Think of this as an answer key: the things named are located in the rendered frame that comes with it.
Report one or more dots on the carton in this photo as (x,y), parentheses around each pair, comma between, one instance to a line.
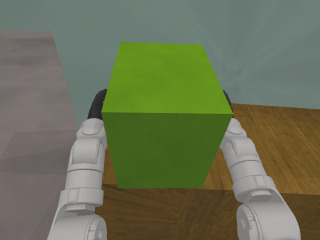
(164,114)

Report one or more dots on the robot right upper arm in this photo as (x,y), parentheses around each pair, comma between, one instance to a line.
(266,220)

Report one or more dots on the robot right hand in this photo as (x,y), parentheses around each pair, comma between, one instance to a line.
(230,104)

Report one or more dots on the robot left hand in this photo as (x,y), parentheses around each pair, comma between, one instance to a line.
(97,105)

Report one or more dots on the pedestal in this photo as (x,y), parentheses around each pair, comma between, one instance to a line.
(287,141)

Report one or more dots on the left robot forearm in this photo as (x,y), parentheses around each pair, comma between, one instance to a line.
(83,188)

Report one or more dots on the right robot forearm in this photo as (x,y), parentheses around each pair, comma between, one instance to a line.
(250,181)

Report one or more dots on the robot left upper arm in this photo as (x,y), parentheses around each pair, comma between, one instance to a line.
(81,227)

